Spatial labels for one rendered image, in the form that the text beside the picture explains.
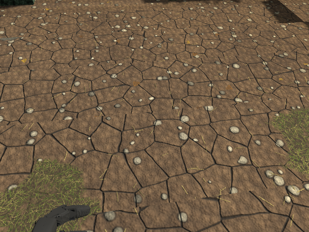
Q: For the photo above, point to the robot left hand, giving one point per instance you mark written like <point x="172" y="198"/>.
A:
<point x="59" y="216"/>

